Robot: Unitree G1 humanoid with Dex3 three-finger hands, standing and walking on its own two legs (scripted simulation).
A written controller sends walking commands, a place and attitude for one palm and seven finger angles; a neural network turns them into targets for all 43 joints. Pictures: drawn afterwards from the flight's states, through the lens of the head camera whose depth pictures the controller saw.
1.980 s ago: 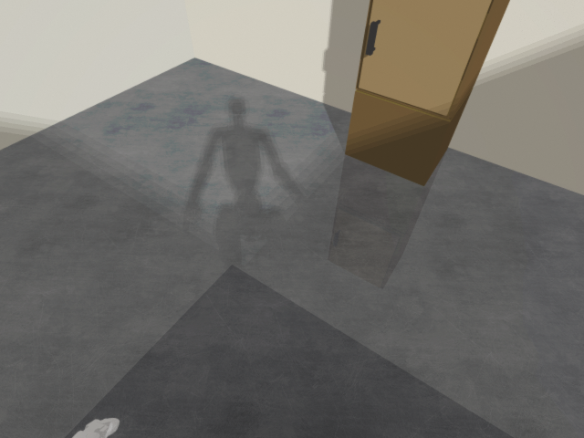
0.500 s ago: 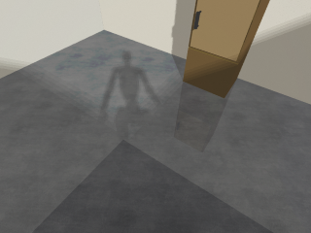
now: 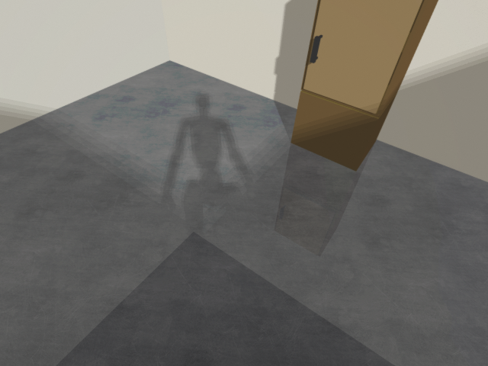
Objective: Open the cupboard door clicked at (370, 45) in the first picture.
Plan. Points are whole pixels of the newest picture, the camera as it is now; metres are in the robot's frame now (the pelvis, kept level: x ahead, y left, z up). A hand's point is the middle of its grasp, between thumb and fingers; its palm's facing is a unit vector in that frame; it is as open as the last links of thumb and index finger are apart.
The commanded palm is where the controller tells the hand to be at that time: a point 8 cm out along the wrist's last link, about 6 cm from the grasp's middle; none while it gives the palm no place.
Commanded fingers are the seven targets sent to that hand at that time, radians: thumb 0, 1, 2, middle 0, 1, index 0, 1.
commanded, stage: walk to a spot facing it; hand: left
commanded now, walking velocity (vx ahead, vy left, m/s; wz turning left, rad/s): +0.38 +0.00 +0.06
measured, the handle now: (316, 48) +1.62 -0.28 -0.10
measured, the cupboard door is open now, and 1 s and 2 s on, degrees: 0 0 0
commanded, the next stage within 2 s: turn to face it in 1.66 s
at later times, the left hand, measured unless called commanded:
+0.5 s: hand (192, 292) +0.32 +0.14 -0.18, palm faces -0.02 -0.98 -0.19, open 7.3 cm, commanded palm none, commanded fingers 0.00 0.90 0.90 -0.20 -0.30 -0.20 -0.30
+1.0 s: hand (186, 287) +0.33 +0.15 -0.19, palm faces +0.17 -0.98 -0.13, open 7.3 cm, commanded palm none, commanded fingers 0.00 0.90 0.90 -0.20 -0.30 -0.20 -0.30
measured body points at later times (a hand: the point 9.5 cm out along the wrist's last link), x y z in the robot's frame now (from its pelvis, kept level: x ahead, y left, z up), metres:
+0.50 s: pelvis +0.20 -0.04 -0.02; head +0.24 -0.05 +0.42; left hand +0.32 +0.19 -0.16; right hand +0.05 -0.24 -0.17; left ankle +0.01 +0.10 -0.66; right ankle +0.27 -0.13 -0.74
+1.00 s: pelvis +0.43 +0.00 -0.02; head +0.46 +0.03 +0.43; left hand +0.33 +0.21 -0.18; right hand +0.57 -0.21 -0.15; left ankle +0.49 +0.09 -0.74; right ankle +0.31 -0.13 -0.66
